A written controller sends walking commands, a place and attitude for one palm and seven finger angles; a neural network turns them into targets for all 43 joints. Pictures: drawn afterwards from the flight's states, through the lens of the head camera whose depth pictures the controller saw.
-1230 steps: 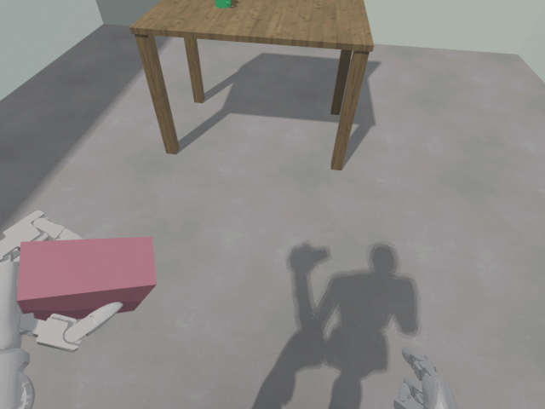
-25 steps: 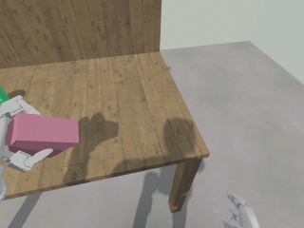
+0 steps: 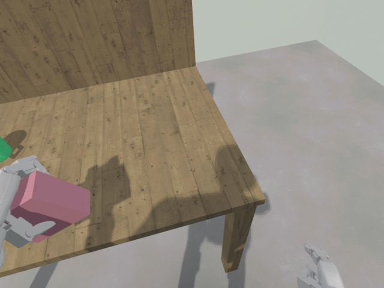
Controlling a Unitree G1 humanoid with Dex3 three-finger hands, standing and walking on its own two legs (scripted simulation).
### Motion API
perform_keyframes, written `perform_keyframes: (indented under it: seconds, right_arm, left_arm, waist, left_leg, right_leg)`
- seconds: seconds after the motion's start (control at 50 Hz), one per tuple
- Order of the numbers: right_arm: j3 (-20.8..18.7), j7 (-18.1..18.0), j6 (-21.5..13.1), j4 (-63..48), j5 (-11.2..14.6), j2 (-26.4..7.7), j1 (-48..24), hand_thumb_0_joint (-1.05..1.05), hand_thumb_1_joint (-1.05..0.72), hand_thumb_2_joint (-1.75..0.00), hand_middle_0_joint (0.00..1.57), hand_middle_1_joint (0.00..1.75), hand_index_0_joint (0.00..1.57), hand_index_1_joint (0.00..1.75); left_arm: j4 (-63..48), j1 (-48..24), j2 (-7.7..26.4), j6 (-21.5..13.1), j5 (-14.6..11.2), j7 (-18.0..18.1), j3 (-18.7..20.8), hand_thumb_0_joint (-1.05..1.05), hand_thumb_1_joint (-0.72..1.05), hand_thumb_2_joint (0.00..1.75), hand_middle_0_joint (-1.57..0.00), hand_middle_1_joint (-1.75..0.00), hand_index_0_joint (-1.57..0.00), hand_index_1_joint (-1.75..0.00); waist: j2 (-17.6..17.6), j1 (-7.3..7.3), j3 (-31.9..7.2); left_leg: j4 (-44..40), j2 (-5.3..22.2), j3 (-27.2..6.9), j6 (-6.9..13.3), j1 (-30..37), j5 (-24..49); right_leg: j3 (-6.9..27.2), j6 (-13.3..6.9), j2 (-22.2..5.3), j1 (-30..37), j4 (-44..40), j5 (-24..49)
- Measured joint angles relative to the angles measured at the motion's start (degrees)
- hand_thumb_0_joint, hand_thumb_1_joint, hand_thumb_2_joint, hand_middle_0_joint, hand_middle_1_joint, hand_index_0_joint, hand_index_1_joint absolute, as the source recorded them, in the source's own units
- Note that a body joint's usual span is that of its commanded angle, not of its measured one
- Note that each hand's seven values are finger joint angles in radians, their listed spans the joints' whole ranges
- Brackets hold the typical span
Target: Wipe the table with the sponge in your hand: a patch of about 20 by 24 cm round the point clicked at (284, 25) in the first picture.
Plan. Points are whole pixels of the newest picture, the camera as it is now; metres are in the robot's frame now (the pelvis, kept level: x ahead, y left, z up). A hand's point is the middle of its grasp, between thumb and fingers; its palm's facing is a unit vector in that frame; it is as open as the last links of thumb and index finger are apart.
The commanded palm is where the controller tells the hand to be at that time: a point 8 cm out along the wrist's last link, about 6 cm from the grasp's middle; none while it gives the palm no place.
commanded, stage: turn the palm down, sponge in hand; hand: left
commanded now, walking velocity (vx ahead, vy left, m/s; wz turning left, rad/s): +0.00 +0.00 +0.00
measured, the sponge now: (46, 212) +0.21 +0.30 +0.09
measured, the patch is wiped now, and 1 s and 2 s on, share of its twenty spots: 0.00 0.00 0.00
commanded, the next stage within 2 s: move the sponge above the wiping area in 1.20 s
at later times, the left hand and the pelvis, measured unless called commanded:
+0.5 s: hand (39, 211) +0.20 +0.29 +0.12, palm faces +0.01 -0.26 -0.97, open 9.4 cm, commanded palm +0.17 +0.31 +0.19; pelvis -0.02 +0.03 +0.01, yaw +0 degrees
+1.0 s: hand (42, 207) +0.20 +0.28 +0.13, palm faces +0.03 -0.04 -1.00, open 9.4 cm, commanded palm +0.18 +0.30 +0.19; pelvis -0.02 +0.02 +0.02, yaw -1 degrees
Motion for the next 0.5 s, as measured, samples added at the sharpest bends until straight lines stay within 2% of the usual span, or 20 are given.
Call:
perform_keyframes:
  seconds: [0.04,0.08,0.14,0.18,0.22,0.28,0.34,0.38,0.44,0.5]
  right_arm:
    - [0.1,-0.6,-0.3,-0.4,-0.1,0.0,-0.6,0.02,-0.90,-0.90,0.21,0.30,0.20,0.30]
    - [0.1,-1.0,-0.7,-0.9,-0.6,0.4,-1.0,0.02,-0.90,-0.90,0.20,0.30,0.20,0.30]
    - [0.3,-0.8,-0.9,-1.1,-1.3,1.4,-1.8,0.02,-0.90,-0.90,0.20,0.30,0.20,0.30]
    - [0.5,-0.3,-0.6,-1.2,-1.5,2.1,-2.2,0.02,-0.90,-0.90,0.20,0.30,0.20,0.30]
    - [0.8,0.2,0.2,-0.9,-1.1,2.6,-2.7,0.01,-0.90,-0.90,0.20,0.30,0.20,0.30]
    - [1.6,0.6,2.0,-0.3,-0.2,2.7,-3.7,0.01,-0.90,-0.90,0.21,0.30,0.20,0.30]
    - [2.9,0.6,3.3,0.1,0.7,2.2,-4.6,0.01,-0.90,-0.90,0.21,0.30,0.20,0.30]
    - [3.4,0.4,3.4,-0.1,1.0,1.8,-5.0,0.01,-0.90,-0.90,0.21,0.30,0.20,0.30]
    - [3.8,0.0,2.7,-0.4,0.8,1.3,-5.6,0.02,-0.90,-0.90,0.21,0.30,0.20,0.30]
    - [3.7,0.0,1.8,-0.4,-0.2,1.5,-6.0,0.02,-0.90,-0.90,0.21,0.30,0.20,0.30]
  left_arm:
    - [-1.0,0.3,-0.7,0.2,1.9,-1.2,-2.0,0.00,-0.43,1.05,-0.80,-1.39,-0.80,-1.39]
    - [-3.3,0.8,-1.5,-1.7,4.0,-1.5,-4.6,0.00,-0.44,1.05,-0.80,-1.39,-0.80,-1.39]
    - [-7.0,1.5,-1.4,-5.2,7.6,-0.2,-7.9,0.00,-0.44,1.05,-0.80,-1.38,-0.80,-1.39]
    - [-8.0,1.0,-0.6,-6.1,9.7,1.7,-8.8,0.00,-0.44,1.05,-0.80,-1.38,-0.80,-1.39]
    - [-7.2,-0.6,0.1,-4.6,10.8,3.5,-8.7,0.00,-0.44,1.05,-0.80,-1.38,-0.80,-1.39]
    - [-3.5,-4.2,0.0,1.6,11.1,4.7,-7.7,0.00,-0.44,1.05,-0.80,-1.38,-0.80,-1.39]
    - [0.5,-7.1,-0.2,8.8,12.3,2.8,-7.4,0.00,-0.44,1.05,-0.80,-1.38,-0.80,-1.39]
    - [1.7,-8.0,-0.7,12.0,13.8,0.3,-8.6,0.00,-0.44,1.05,-0.80,-1.39,-0.80,-1.39]
    - [0.6,-7.8,-2.0,12.5,16.3,-3.7,-12.3,0.00,-0.43,1.05,-0.80,-1.39,-0.80,-1.39]
    - [-1.8,-6.8,-2.8,8.1,19.1,-5.5,-16.3,0.00,-0.44,1.05,-0.80,-1.39,-0.80,-1.39]
  waist:
    - [0.0,0.16,0.4]
    - [0.0,0.22,0.4]
    - [-0.2,0.22,0.0]
    - [-0.2,0.15,-0.6]
    - [0.0,0.26,-1.0]
    - [0.9,0.39,-1.1]
    - [1.7,0.43,-0.6]
    - [2.1,0.50,0.0]
    - [2.3,0.90,1.1]
    - [2.0,1.46,1.9]
  left_leg:
    - [0.0,-0.1,0.1,0.2,0.0,0.0]
    - [0.2,-0.3,0.2,0.5,-0.3,0.1]
    - [0.3,-0.4,0.4,0.8,-0.3,0.0]
    - [0.1,-0.4,0.5,0.9,-0.1,0.1]
    - [-0.3,-0.5,0.7,1.0,0.5,0.3]
    - [-1.6,-0.7,1.0,1.2,1.8,0.9]
    - [-3.3,-1.1,1.2,1.6,3.2,2.0]
    - [-4.4,-1.5,1.1,1.9,4.0,2.8]
    - [-5.8,-1.9,1.1,2.3,4.6,3.8]
    - [-6.7,-2.1,1.1,2.5,5.1,4.5]
  right_leg:
    - [0.1,0.2,-0.1,0.0,-0.1,0.1]
    - [0.2,0.4,-0.3,-0.1,-0.3,0.3]
    - [0.4,0.7,-0.4,0.1,-0.6,0.6]
    - [0.5,0.8,-0.5,0.3,-1.0,0.9]
    - [0.7,1.0,-0.5,0.9,-1.6,1.2]
    - [1.0,1.3,-0.7,2.2,-2.9,2.0]
    - [1.2,1.6,-1.1,3.5,-4.3,2.9]
    - [1.1,1.8,-1.4,4.2,-5.2,3.5]
    - [1.0,2.1,-1.8,4.8,-6.3,4.3]
    - [1.0,2.3,-2.0,5.3,-7.2,5.0]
